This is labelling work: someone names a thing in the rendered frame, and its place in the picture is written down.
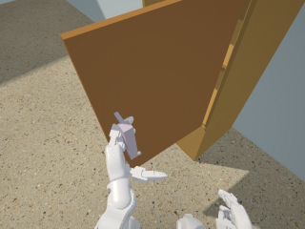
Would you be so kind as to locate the right robot hand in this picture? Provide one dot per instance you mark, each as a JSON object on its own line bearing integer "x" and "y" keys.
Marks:
{"x": 236, "y": 218}

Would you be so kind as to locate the robot right shin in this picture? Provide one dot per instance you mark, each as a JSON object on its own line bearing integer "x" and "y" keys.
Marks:
{"x": 188, "y": 215}

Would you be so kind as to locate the handle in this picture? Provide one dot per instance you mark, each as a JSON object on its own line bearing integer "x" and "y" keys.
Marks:
{"x": 127, "y": 132}

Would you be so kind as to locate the robot left thigh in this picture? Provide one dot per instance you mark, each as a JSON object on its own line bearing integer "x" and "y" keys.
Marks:
{"x": 133, "y": 224}

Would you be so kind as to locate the robot left forearm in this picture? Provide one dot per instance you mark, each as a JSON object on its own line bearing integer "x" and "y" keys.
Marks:
{"x": 121, "y": 204}

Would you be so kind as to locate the left robot hand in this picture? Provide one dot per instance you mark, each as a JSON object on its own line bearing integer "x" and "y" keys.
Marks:
{"x": 115, "y": 160}

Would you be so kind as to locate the cupboard door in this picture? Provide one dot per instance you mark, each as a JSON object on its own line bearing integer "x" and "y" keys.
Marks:
{"x": 158, "y": 64}

